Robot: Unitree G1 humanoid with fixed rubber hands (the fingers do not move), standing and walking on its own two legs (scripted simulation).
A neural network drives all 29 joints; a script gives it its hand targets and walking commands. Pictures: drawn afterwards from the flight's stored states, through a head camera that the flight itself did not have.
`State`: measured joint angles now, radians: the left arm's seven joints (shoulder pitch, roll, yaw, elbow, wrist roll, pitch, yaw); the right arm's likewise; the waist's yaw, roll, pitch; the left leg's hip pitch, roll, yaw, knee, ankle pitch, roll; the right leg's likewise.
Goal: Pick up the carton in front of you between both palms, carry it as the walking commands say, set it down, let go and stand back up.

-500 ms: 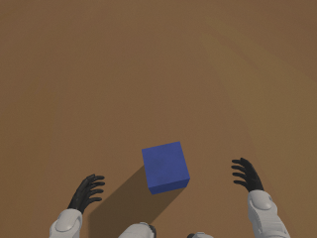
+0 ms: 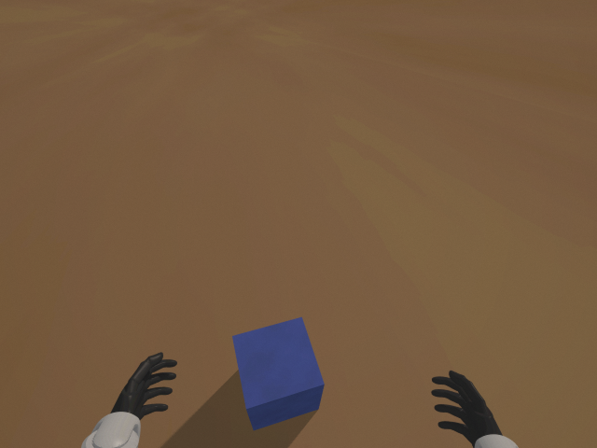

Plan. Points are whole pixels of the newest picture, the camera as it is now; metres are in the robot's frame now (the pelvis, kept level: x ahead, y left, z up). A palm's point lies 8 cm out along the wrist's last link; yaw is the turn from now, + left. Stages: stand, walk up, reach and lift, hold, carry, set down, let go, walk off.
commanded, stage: let go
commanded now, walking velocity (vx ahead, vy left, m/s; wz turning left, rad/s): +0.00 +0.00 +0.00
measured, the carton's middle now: (277, 374) +0.41 +0.06 -0.65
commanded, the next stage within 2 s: stand in 0.18 s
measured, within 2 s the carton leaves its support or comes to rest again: neither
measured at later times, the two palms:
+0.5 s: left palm (89, 437) +0.15 +0.30 -0.10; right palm out of the picture +0.12 -0.28 -0.07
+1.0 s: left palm (78, 441) +0.14 +0.31 -0.10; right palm out of the picture +0.12 -0.27 -0.08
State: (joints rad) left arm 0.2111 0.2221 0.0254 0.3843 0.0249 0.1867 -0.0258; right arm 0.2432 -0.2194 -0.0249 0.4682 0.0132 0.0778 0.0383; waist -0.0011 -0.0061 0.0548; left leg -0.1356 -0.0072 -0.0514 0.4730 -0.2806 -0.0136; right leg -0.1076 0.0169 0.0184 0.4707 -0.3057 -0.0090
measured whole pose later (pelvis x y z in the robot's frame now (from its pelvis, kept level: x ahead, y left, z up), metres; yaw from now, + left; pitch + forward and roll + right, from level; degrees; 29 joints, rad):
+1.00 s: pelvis +0.01 +0.03 +0.00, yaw -1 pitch -1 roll +0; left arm 0.15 0.36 0.02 0.83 0.03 0.00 0.03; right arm 0.17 -0.34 -0.04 0.84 -0.03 0.01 -0.02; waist -0.01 -0.04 0.02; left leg -0.16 -0.03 -0.02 0.47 -0.30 0.02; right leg -0.13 -0.01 0.05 0.44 -0.30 0.03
